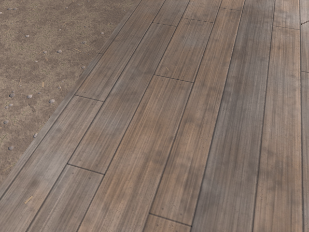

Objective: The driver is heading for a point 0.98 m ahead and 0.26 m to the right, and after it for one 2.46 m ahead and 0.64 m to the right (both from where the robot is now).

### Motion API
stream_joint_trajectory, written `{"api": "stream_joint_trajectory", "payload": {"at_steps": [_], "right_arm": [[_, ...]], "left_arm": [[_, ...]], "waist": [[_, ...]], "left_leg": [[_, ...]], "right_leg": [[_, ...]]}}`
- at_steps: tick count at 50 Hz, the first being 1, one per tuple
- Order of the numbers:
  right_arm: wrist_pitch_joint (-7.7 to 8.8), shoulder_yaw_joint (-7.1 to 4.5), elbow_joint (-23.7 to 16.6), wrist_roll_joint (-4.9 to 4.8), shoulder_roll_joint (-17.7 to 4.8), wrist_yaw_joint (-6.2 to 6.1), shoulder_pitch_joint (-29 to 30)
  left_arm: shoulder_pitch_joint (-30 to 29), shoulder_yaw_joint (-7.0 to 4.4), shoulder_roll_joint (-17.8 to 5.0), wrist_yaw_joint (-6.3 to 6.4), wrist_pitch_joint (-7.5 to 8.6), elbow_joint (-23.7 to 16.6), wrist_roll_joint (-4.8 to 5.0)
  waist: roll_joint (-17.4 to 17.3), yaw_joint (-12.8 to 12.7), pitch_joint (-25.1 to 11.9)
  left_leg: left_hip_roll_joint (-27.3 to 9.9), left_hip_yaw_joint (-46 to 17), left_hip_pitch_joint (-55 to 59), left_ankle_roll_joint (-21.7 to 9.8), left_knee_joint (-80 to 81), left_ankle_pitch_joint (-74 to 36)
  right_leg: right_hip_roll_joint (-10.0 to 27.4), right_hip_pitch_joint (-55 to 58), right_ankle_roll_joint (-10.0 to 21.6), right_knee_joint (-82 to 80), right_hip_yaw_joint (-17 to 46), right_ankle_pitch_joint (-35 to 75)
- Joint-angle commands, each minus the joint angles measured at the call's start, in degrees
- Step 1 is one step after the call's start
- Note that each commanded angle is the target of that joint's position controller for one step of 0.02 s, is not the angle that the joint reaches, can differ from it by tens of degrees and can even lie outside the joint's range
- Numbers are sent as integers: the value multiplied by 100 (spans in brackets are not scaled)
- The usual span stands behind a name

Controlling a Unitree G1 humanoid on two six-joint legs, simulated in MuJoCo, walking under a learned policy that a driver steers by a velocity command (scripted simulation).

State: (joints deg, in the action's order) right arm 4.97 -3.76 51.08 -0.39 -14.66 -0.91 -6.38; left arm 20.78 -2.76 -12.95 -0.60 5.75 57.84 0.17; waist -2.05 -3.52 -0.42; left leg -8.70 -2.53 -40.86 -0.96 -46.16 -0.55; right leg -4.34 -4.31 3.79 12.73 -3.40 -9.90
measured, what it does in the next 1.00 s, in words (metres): walks ahead, turning right: left foot, then right foot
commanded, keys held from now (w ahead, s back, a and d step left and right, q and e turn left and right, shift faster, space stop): w+e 0.90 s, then w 0.10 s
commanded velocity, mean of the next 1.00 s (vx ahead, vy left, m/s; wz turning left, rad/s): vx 0.50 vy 0.00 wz -0.48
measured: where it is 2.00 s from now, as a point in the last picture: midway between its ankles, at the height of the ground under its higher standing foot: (234, 135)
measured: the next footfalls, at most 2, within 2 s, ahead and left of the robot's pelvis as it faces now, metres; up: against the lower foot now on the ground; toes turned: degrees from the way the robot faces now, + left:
left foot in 0.20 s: +0.31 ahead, +0.16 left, +0.00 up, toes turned -4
right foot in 0.72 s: +0.51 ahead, -0.17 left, +0.00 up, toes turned -27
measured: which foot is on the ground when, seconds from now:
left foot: up 0.00-0.18, down 0.20-0.74, up 0.76-1.00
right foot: down 0.00-0.20, up 0.22-0.70, down 0.72-1.00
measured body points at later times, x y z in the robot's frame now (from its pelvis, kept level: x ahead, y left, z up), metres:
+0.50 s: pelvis +0.28 +0.05 +0.00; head +0.30 +0.05 +0.45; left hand +0.49 +0.28 -0.11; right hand +0.23 -0.23 -0.13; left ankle +0.27 +0.16 -0.75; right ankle +0.35 -0.14 -0.67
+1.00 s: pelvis +0.52 -0.10 +0.00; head +0.54 -0.14 +0.45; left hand +0.72 +0.10 -0.11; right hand +0.54 -0.43 -0.10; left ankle +0.72 +0.01 -0.67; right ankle +0.48 -0.15 -0.75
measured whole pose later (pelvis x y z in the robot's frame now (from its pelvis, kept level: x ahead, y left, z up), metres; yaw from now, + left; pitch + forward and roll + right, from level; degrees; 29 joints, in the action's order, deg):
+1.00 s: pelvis +0.52 -0.10 +0.00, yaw -32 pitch +2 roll +0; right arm 5.9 -4.3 44.8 0.6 -16.8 -0.5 -4.3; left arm 18.2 -4.4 -14.2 -0.4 3.6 44.7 0.7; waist -2.1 -2.3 1.7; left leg -7.2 -3.6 -38.8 2.2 -51.4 7.5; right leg -6.0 -10.5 5.6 19.1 3.2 -10.1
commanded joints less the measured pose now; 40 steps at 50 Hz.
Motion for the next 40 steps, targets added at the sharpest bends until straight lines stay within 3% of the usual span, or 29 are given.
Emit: {"api": "stream_joint_trajectory", "payload": {"at_steps": [1, 5, 7, 8, 9, 10, 11, 12, 13, 14, 15, 17, 19, 22, 26, 31, 32, 34, 35, 36, 37, 38, 39, 40], "right_arm": [[85, -7, -391, -25, -195, 61, 543], [186, 17, -617, -80, -288, 197, 1058], [248, -40, -621, -92, -487, 226, 854], [277, -96, -559, -93, -609, 219, 535], [301, -223, -353, -78, -843, 184, -220], [324, -344, -180, 29, -1242, 132, -1284], [260, -488, -59, 112, -1819, 115, -1877], [240, -342, -77, 102, -1275, 128, -1887], [237, -215, -192, 70, -843, 110, -1413], [223, -144, -261, 59, -643, 106, -1012], [212, -99, -254, 67, -489, 121, -696], [223, -76, -195, 119, -380, 129, -457], [251, -130, -116, 115, -493, 103, -500], [249, -201, -39, 125, -661, 32, -610], [186, -251, -24, 94, -831, -38, -751], [25, -326, 73, -37, -1027, -48, -1146], [-16, -345, 72, -64, -1082, -45, -1144], [-95, -390, 16, -104, -1264, -59, -1035], [-150, -398, -15, -123, -1321, -65, -943], [-171, -359, -55, -117, -1257, -75, -921], [-112, -210, -235, 112, -819, -66, -1036], [127, -23, -592, 85, -282, -6, -1314], [345, -120, -703, -178, -804, 68, -567], [424, -121, -791, -279, -830, 98, -317]], "left_arm": [[65, -170, -932, 85, 37, -277, 72], [388, -210, -959, 132, -70, -193, 135], [318, -260, -1040, 161, -124, -218, 136], [216, -276, -1071, 164, -152, -255, 129], [127, -237, -963, 154, -165, -315, 103], [4, -133, -689, 133, -158, -501, 29], [676, 50, 33, 118, -54, -661, 71], [654, -23, -375, 103, 32, -612, 208], [180, -154, -855, 115, 44, -726, 306], [-127, -173, -852, 142, 14, -785, 276], [-299, -204, -780, 160, -35, -828, 205], [-172, -242, -542, 134, -200, -861, 191], [-233, -235, -370, 115, -320, -966, 191], [-625, -253, -385, 88, -377, -1191, 128], [-1386, -198, -319, -68, -327, -1461, 102], [-2179, -161, -363, -243, -337, -1881, 117], [-2204, -180, -417, -271, -342, -1947, 120], [-1869, -290, -630, -289, -360, -1980, 123], [-1220, -412, -833, -280, -362, -1844, 146], [-222, -624, -1206, -209, -375, -1565, 158], [444, -801, -1826, -73, -425, -1422, 150], [148, -785, -2211, -104, -337, -1632, 120], [330, -622, -1668, -157, -268, -1638, 68], [148, -540, -1372, -157, -202, -1588, 63]], "waist": [[430, 41, 458], [516, -52, 527], [661, 147, 401], [740, 359, 233], [682, 728, -230], [336, 1159, -1137], [-1245, 914, -2048], [-1423, 969, -2333], [-917, 944, -1441], [-469, 818, -937], [-275, 670, -512], [-487, 380, -153], [-342, 295, 27], [-132, 311, 175], [-73, 524, 360], [-73, 746, 615], [-120, 699, 591], [-330, 399, 239], [-338, 4, -123], [-175, -484, -651], [931, -523, -1116], [1782, 80, -1888], [900, -347, -1836], [812, -251, -1131]], "left_leg": [[254, 176, 377, 97, 974, -625], [438, 75, 528, 86, 1687, -292], [528, 54, 995, 7, 1894, 95], [627, 143, 1493, -66, 1978, 324], [706, 231, 2542, -219, 2065, 441], [-86, -492, 4240, -578, 1807, 494], [-1574, -2903, 6464, -1403, 2158, 1129], [-1698, -3960, 6480, -1537, 2763, 1800], [-1500, -3002, 5766, -1215, 2804, 1849], [-1286, -2181, 4941, -1018, 2913, 1494], [-1055, -1617, 4169, -921, 3153, 1175], [-794, -829, 3361, -832, 3552, 904], [-786, -336, 3141, -926, 3772, 455], [-791, 223, 3261, -959, 3885, -4], [-668, 930, 3442, -809, 3937, -85], [-907, 1296, 4304, -676, 3615, -380], [-945, 1372, 4454, -625, 3415, -832], [-934, 1552, 4591, -505, 2570, -2812], [-815, 1687, 4490, -410, 1631, -3591], [-568, 1818, 3850, -191, 287, -3361], [-215, 1792, 2095, 108, -1695, -140], [1026, 612, 37, 360, -3392, 3567], [799, -249, -629, 204, -3693, 3294], [560, -162, -945, 42, -3430, 2792]], "right_leg": [[1434, -532, 827, -655, 917, 770], [1673, 54, 777, -153, 1213, 681], [1804, 226, 668, 172, 1432, 870], [1765, 222, 595, 514, 1448, 1321], [1466, 61, 447, 1342, 1272, 1962], [1066, -839, 231, 2964, 970, 1360], [144, -3100, -192, 5143, 413, -1156], [293, -3778, -174, 6112, 1117, -2319], [594, -4175, -105, 6405, 1138, -1945], [886, -4065, -95, 6321, 976, -1433], [1048, -3835, -101, 6002, 939, -1078], [1264, -3324, -94, 5630, 932, -706], [1310, -3371, -128, 5440, 886, -474], [1306, -3735, -206, 4768, 939, 203], [1204, -3584, -194, 3454, 561, 1157], [1057, -3672, 1, 2630, 150, 730], [965, -3558, 83, 2544, 35, 462], [565, -2779, 306, 2507, -318, -130], [269, -1917, 466, 2323, -486, -171], [8, -389, 691, 1982, -441, 182], [1183, 1284, 1086, 1914, 1426, 427], [2371, 2625, 2250, 742, 4976, -850], [2376, 2630, 1971, 265, 4937, -882], [2200, 2096, 1717, 364, 4018, -447]]}}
